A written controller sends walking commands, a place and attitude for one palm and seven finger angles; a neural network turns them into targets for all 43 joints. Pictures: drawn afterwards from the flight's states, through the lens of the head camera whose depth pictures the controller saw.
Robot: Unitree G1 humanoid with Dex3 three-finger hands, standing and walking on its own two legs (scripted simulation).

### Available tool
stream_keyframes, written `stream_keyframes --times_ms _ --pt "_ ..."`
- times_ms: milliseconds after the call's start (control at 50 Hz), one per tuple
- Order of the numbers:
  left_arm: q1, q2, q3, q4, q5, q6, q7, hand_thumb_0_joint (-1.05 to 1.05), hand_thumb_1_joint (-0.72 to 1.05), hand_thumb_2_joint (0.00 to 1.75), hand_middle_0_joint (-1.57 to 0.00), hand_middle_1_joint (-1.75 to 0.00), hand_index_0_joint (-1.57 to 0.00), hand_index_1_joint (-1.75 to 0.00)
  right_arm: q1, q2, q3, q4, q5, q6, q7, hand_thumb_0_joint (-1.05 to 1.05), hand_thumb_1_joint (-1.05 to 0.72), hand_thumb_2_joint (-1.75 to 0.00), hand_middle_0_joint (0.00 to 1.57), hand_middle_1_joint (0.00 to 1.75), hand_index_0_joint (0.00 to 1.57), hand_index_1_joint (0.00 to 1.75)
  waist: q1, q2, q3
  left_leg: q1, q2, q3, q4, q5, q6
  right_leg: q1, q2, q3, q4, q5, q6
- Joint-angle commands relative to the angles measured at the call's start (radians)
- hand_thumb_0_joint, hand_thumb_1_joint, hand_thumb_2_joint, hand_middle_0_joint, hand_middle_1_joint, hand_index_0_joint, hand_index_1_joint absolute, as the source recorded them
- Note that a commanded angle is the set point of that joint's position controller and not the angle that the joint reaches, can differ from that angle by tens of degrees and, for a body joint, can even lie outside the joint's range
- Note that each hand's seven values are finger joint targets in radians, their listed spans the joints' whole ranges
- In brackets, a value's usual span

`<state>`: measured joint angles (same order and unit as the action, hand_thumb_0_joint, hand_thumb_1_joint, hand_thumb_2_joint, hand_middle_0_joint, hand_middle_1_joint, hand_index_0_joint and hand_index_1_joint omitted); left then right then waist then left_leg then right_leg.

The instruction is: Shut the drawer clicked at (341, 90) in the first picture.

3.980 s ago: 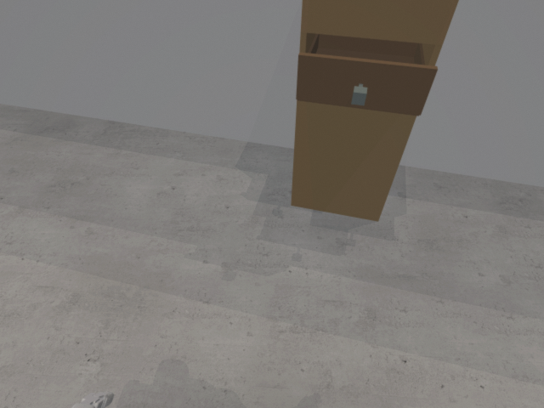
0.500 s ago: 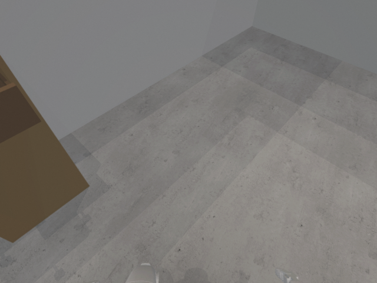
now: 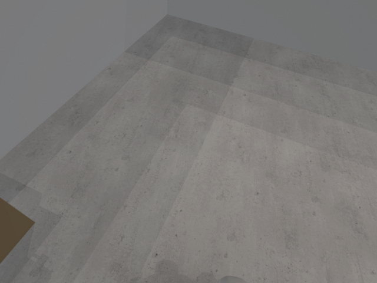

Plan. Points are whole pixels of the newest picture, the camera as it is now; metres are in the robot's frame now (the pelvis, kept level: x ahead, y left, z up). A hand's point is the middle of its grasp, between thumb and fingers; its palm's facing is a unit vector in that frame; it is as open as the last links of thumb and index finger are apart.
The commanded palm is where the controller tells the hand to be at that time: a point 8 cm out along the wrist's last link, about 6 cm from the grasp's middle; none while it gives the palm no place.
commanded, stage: walk to a spot facing it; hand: left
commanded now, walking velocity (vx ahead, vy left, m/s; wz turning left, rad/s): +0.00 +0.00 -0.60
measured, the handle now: out of the picture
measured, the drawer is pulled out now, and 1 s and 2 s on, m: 0.16 0.16 0.16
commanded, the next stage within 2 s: turn to face it in 0.58 s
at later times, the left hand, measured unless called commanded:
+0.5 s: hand out of the picture +0.14 +0.11 -0.15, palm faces -0.22 -0.94 -0.24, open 7.4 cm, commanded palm none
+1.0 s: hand (133, 244) +0.23 +0.15 -0.18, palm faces -0.32 -0.93 -0.18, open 7.4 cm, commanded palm none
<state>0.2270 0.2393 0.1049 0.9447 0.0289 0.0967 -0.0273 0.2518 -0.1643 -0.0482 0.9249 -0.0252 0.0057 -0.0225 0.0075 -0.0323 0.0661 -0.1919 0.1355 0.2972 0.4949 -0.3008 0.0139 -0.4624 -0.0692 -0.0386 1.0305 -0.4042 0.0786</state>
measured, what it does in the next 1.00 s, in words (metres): walks ahead, turning right: right foot, then left foot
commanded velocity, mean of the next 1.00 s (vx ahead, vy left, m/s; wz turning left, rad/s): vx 0.08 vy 0.00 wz -0.17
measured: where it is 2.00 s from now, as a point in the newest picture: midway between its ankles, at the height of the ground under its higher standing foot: outside the picture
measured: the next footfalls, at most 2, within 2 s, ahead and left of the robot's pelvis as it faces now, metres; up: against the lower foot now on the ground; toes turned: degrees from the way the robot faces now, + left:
right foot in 0.14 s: +0.03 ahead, -0.14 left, +0.00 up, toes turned -13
left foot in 0.76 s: +0.18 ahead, +0.04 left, +0.00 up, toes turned -21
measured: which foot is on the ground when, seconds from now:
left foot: down 0.00-0.14, up 0.16-0.74, down 0.76-1.00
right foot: up 0.00-0.12, down 0.14-0.76, up 0.78-1.00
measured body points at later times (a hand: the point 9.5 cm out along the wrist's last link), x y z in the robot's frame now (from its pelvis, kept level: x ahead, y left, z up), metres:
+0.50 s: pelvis +0.01 -0.06 +0.00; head +0.03 -0.09 +0.45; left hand +0.15 +0.15 -0.13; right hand +0.02 -0.33 -0.15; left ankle +0.07 +0.11 -0.67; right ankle -0.01 -0.13 -0.74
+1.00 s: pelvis +0.12 -0.01 +0.01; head +0.15 +0.01 +0.45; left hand +0.25 +0.20 -0.16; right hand +0.07 -0.25 -0.13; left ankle +0.14 +0.06 -0.74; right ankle +0.04 -0.15 -0.68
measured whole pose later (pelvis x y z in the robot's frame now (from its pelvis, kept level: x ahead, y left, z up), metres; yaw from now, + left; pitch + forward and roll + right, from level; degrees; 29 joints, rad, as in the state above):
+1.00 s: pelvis +0.12 -0.01 +0.01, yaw -21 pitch +1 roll -2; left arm 0.23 0.21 0.05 1.03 0.02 0.02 0.02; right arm 0.27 -0.16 -0.01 1.00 -0.01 -0.01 -0.03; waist 0.00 -0.03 0.02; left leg -0.20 -0.03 0.02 0.41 -0.22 0.07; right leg -0.38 -0.04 0.01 0.88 -0.40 0.05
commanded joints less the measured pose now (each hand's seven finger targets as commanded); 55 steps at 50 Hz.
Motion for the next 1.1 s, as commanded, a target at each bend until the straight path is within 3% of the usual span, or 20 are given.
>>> stream_keyframes --times_ms 0,60,100,120,140,160,180,260,420,580,640,680,700,720,740,760,800,880,940,1080 --pt "-0.097 0.017 -0.006 -0.113 -0.005 -0.045 -0.002 0.0 0.9 0.9 -0.2 -0.3 -0.2 -0.3 0.073 -0.207 -0.062 -0.025 -0.004 -0.013 -0.007 0.0 -0.9 -0.9 0.2 0.3 0.2 0.3 -0.062 0.263 -0.071 0.147 0.254 -0.134 -0.105 0.486 0.101 -0.027 0.017 -0.067 -0.183 -0.038 -0.02" --pt "-0.072 0.019 -0.005 -0.112 -0.006 -0.061 0.002 0.0 0.9 0.9 -0.2 -0.3 -0.2 -0.3 0.056 -0.223 -0.07 -0.021 -0.005 -0.012 -0.001 0.0 -0.9 -0.9 0.2 0.3 0.2 0.3 -0.037 0.252 -0.101 0.118 0.272 -0.098 -0.025 0.486 0.069 0.087 0.032 -0.073 -0.354 0.023 -0.054" --pt "0.031 0.084 0.006 -0.086 -0.001 -0.08 0.013 0.0 0.9 0.9 -0.2 -0.3 -0.2 -0.3 0.067 -0.205 -0.068 -0.025 0.007 -0.009 0.009 0.0 -0.9 -0.9 0.2 0.3 0.2 0.3 0.023 0.107 -0.174 -0.013 0.23 -0.031 0.213 0.407 -0.021 0.357 0.009 -0.036 -0.595 0.26 -0.092" --pt "0.113 0.201 0.028 -0.064 0.007 -0.096 0.027 0.0 0.9 0.9 -0.2 -0.3 -0.2 -0.3 0.047 -0.135 -0.047 -0.067 0.012 -0.003 0.015 0.0 -0.9 -0.9 0.2 0.3 0.2 0.3 0.071 -0.216 -0.195 -0.302 0.098 -0.011 0.445 -0.112 -0.084 0.547 -0.233 0.31 -0.663 0.56 -0.183" --pt "0.146 0.267 0.039 -0.051 -0.012 -0.089 0.041 0.0 0.9 0.9 -0.2 -0.3 -0.2 -0.3 -0.011 -0.113 -0.032 -0.105 0.008 0.007 0.008 0.0 -0.9 -0.9 0.2 0.3 0.2 0.3 0.082 -0.289 -0.203 -0.431 0.006 -0.133 0.635 -0.372 -0.105 0.534 -0.351 0.444 -0.634 0.907 -0.276" --pt "0.131 0.24 0.036 -0.057 -0.017 -0.085 0.049 0.0 0.9 0.9 -0.2 -0.3 -0.2 -0.3 -0.007 -0.128 -0.036 -0.103 0.011 0.016 -0.003 0.0 -0.9 -0.9 0.2 0.3 0.2 0.3 0.066 -0.183 -0.194 -0.428 0.025 -0.242 0.699 -0.33 -0.093 0.487 -0.341 0.37 -0.629 0.852 -0.307" --pt "0.075 0.218 0.038 -0.075 -0.014 -0.086 0.055 0.0 0.9 0.9 -0.2 -0.3 -0.2 -0.3 -0.024 -0.121 -0.032 -0.1 0.01 0.018 -0.003 0.0 -0.9 -0.9 0.2 0.3 0.2 0.3 0.053 -0.246 -0.168 -0.463 0.031 -0.267 0.707 -0.273 -0.092 0.461 -0.274 0.35 -0.651 0.77 -0.277" --pt "-0.04 0.134 0.004 -0.102 -0.021 -0.096 0.046 0.0 0.9 0.9 -0.2 -0.3 -0.2 -0.3 0.008 -0.142 -0.04 -0.045 -0.003 0.029 0.004 0.0 -0.9 -0.9 0.2 0.3 0.2 0.3 -0.013 -0.087 -0.093 -0.388 0.02 -0.268 0.682 -0.057 -0.123 0.33 -0.149 0.237 -0.678 0.634 -0.224" --pt "0.046 0.15 0.01 -0.076 -0.015 -0.114 0.028 0.0 0.9 0.9 -0.2 -0.3 -0.2 -0.3 -0.084 -0.156 -0.042 -0.081 -0.008 0.015 0.018 0.0 -0.9 -0.9 0.2 0.3 0.2 0.3 0.023 -0.088 -0.039 -0.44 -0.006 -0.279 0.547 -0.011 -0.132 0.34 -0.132 0.369 -0.78 0.174 -0.251" --pt "0.121 0.149 0.011 -0.046 -0.008 -0.127 0.031 0.0 0.9 0.9 -0.2 -0.3 -0.2 -0.3 -0.201 -0.139 -0.034 -0.138 0.003 -0.013 0.022 0.0 -0.9 -0.9 0.2 0.3 0.2 0.3 0.055 -0.091 -0.035 -0.38 -0.062 -0.29 0.342 -0.071 -0.103 0.36 -0.14 0.491 -0.765 0.221 -0.287" --pt "0.103 0.161 0.015 -0.046 -0.006 -0.122 0.034 0.0 0.9 0.9 -0.2 -0.3 -0.2 -0.3 -0.179 -0.13 -0.029 -0.143 0.012 -0.027 0.018 0.0 -0.9 -0.9 0.2 0.3 0.2 0.3 0.041 -0.1 -0.057 -0.254 -0.095 -0.285 0.199 -0.103 -0.086 0.328 -0.124 0.505 -0.715 0.296 -0.276" --pt "0.058 0.147 0.01 -0.045 -0.009 -0.118 0.037 0.0 0.9 0.9 -0.2 -0.3 -0.2 -0.3 -0.078 -0.126 -0.021 -0.102 0.015 -0.036 0.006 0.0 -0.9 -0.9 0.2 0.3 0.2 0.3 -0.015 -0.082 -0.086 -0.067 -0.119 -0.26 0.028 0.024 -0.076 0.264 -0.075 0.436 -0.637 0.382 -0.228" --pt "0.049 0.118 0.002 -0.041 -0.013 -0.117 0.038 0.0 0.9 0.9 -0.2 -0.3 -0.2 -0.3 -0.001 -0.14 -0.017 -0.068 0.016 -0.043 -0.002 0.0 -0.9 -0.9 0.2 0.3 0.2 0.3 -0.045 -0.037 -0.111 0.099 -0.103 -0.265 -0.079 0.121 -0.068 0.179 -0.015 0.38 -0.564 0.356 -0.186" --pt "0.072 0.07 -0.009 -0.039 -0.02 -0.118 0.037 0.0 0.9 0.9 -0.2 -0.3 -0.2 -0.3 0.091 -0.196 -0.022 -0.035 0.008 -0.054 -0.01 0.0 -0.9 -0.9 0.2 0.3 0.2 0.3 -0.075 0.12 -0.179 0.266 0.02 -0.375 -0.14 0.169 -0.034 0.093 0.076 0.29 -0.403 0.241 -0.143" --pt "0.148 0.017 -0.026 -0.025 -0.025 -0.121 0.032 0.0 0.9 0.9 -0.2 -0.3 -0.2 -0.3 0.118 -0.281 -0.035 -0.032 0.001 -0.053 -0.009 0.0 -0.9 -0.9 0.2 0.3 0.2 0.3 -0.055 0.362 -0.203 0.338 0.269 -0.674 -0.195 0.273 0.075 -0.085 0.163 0.13 -0.182 -0.146 -0.084" --pt "0.153 0.038 -0.027 -0.007 -0.013 -0.119 0.04 0.0 0.9 0.9 -0.2 -0.3 -0.2 -0.3 0.093 -0.269 -0.026 -0.039 0.003 -0.033 -0.006 0.0 -0.9 -0.9 0.2 0.3 0.2 0.3 -0.044 0.276 -0.132 0.192 0.311 -0.703 -0.225 0.246 0.146 -0.058 0.107 0.113 -0.104 -0.207 -0.076" --pt "0.154 0.019 -0.04 0.049 0.003 -0.109 0.041 0.0 0.9 0.9 -0.2 -0.3 -0.2 -0.3 -0.017 -0.17 0.007 -0.041 0.0 -0.037 -0.01 0.0 -0.9 -0.9 0.2 0.3 0.2 0.3 -0.003 0.196 -0.019 0.01 0.204 -0.613 -0.279 0.191 0.15 -0.006 0.047 0.095 -0.072 -0.107 -0.061" --pt "0.108 0.0 -0.055 0.065 -0.01 -0.102 0.042 0.0 0.9 0.9 -0.2 -0.3 -0.2 -0.3 0.019 -0.15 0.019 0.019 0.01 -0.044 -0.018 0.0 -0.9 -0.9 0.2 0.3 0.2 0.3 0.007 0.181 -0.045 0.038 0.097 -0.466 -0.193 0.713 0.126 0.066 0.027 0.051 -0.14 0.007 -0.031" --pt "0.06 0.019 -0.045 0.046 -0.015 -0.088 0.05 0.0 0.9 0.9 -0.2 -0.3 -0.2 -0.3 0.063 -0.177 0.003 0.043 0.014 -0.034 -0.017 0.0 -0.9 -0.9 0.2 0.3 0.2 0.3 -0.002 0.167 -0.098 0.104 0.094 -0.488 -0.159 0.794 0.135 0.032 0.032 0.039 -0.109 0.014 -0.014" --pt "-0.116 0.015 -0.03 -0.038 -0.018 -0.077 0.057 0.0 0.9 0.9 -0.2 -0.3 -0.2 -0.3 0.123 -0.195 -0.036 0.055 0.001 -0.008 -0.011 0.0 -0.9 -0.9 0.2 0.3 0.2 0.3 -0.043 0.173 -0.093 0.106 0.096 -0.614 -0.135 0.673 0.17 -0.027 0.035 0.046 -0.133 -0.036 -0.001"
